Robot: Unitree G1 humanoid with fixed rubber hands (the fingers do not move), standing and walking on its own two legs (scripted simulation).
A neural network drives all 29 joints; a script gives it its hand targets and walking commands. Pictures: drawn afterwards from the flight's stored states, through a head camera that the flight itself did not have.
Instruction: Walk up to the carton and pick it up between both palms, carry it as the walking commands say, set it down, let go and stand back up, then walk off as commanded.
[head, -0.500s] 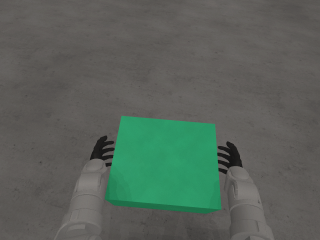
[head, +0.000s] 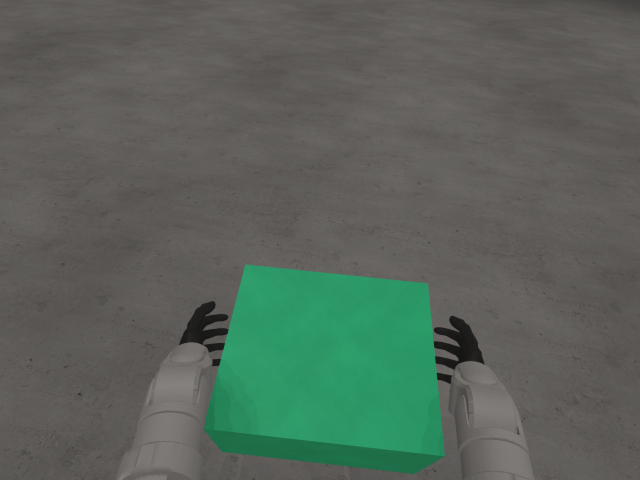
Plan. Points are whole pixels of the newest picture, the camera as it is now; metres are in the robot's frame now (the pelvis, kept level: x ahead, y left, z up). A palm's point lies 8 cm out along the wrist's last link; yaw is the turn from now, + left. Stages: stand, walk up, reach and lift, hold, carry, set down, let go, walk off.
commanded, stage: reach and lift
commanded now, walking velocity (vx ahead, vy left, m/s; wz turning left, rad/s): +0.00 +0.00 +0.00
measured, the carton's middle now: (327, 365) +0.34 -0.02 -0.07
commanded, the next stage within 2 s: hold in 1.32 s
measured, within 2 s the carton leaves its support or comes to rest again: neither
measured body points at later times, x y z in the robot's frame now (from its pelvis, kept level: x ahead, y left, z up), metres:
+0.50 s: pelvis +0.01 +0.00 +0.01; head -0.04 +0.01 +0.46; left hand +0.32 +0.17 +0.04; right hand +0.29 -0.20 +0.04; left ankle -0.01 +0.12 -0.74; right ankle +0.01 -0.13 -0.74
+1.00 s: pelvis +0.01 +0.00 +0.01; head -0.04 +0.00 +0.46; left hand +0.30 +0.18 +0.04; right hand +0.29 -0.20 +0.04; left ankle -0.01 +0.12 -0.74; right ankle +0.01 -0.13 -0.74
